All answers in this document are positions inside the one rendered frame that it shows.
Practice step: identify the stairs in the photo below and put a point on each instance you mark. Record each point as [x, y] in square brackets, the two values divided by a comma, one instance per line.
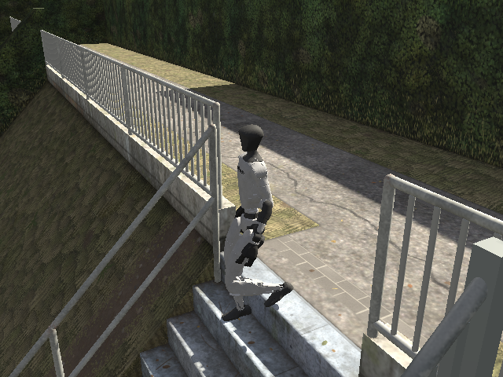
[261, 344]

